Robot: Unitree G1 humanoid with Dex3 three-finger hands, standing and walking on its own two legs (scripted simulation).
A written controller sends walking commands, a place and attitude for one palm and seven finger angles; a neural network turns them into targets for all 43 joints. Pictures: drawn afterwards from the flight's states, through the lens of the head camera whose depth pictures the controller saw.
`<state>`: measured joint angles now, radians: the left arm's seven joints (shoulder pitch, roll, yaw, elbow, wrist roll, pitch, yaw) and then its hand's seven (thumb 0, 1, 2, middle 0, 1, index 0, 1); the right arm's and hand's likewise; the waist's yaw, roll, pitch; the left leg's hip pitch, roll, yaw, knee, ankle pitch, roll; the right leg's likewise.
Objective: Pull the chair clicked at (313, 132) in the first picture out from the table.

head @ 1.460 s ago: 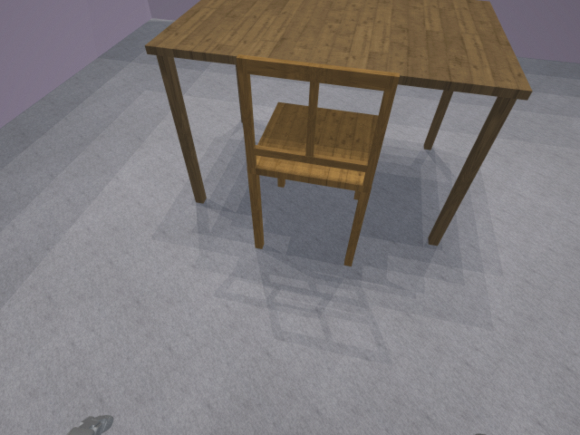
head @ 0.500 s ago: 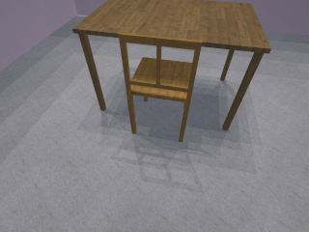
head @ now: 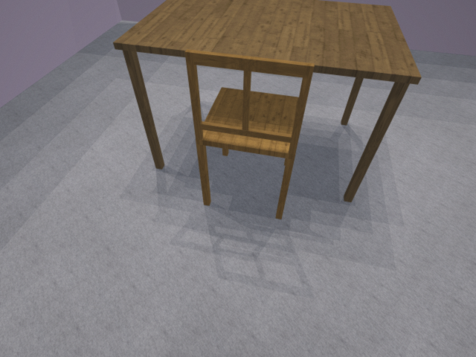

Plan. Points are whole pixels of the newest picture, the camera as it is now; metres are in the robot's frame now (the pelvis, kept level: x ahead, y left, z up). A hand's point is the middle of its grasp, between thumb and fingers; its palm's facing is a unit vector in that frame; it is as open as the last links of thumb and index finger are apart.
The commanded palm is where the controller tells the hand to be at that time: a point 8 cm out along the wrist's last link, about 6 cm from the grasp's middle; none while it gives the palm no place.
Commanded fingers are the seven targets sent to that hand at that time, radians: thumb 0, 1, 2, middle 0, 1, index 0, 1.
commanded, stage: turn to face it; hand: left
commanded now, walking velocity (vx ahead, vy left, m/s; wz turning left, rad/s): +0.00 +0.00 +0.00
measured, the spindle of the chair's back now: (246, 101) +0.96 +0.03 -0.11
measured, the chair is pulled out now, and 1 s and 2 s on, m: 0.00 0.00 0.00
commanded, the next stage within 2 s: take the last steps up to it in 0.42 s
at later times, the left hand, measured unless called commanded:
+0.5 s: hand out of the picture +0.07 +0.23 -0.17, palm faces -0.09 -0.95 -0.31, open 7.4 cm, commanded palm none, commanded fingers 0.00 0.90 0.90 -0.20 -0.30 -0.20 -0.30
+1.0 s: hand out of the picture +0.01 +0.18 -0.19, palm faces -0.05 -0.99 -0.15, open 7.4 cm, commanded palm none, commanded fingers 0.00 0.90 0.90 -0.20 -0.30 -0.20 -0.30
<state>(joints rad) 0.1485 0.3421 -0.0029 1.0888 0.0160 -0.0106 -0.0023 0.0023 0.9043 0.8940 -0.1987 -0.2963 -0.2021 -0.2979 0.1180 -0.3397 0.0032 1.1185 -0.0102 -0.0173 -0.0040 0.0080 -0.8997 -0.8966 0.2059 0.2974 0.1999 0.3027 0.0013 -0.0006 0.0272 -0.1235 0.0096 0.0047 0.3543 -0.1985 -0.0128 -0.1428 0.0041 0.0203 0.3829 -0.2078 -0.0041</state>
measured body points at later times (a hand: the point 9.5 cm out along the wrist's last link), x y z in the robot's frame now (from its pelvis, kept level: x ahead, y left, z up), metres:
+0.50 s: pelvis -0.01 +0.00 -0.01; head +0.00 +0.00 +0.44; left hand +0.08 +0.28 -0.15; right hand +0.04 -0.28 -0.15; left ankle +0.00 +0.13 -0.75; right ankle +0.00 -0.12 -0.75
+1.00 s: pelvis +0.07 +0.01 -0.01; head +0.08 +0.03 +0.44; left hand +0.02 +0.23 -0.17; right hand +0.07 -0.23 -0.16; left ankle +0.10 +0.12 -0.72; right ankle +0.00 -0.12 -0.75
